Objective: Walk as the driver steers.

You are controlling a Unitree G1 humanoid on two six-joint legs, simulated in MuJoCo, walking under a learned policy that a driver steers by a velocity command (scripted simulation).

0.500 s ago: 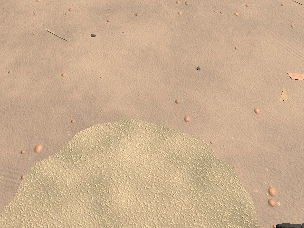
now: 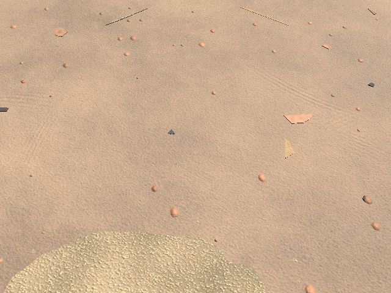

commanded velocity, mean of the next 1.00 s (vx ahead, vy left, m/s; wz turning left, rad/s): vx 0.50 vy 0.00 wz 0.33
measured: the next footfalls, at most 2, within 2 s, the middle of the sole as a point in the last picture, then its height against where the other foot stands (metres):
right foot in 0.18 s outside the picture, level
left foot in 0.76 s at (153, 282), level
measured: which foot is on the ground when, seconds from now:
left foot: down 0.00-0.20, up 0.22-0.74, down 0.76-1.00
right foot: up 0.00-0.16, down 0.18-0.74, up 0.76-1.00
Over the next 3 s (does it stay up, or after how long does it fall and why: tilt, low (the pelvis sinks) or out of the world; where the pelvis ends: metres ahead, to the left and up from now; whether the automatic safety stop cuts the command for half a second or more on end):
stays up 1.58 0.23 0.00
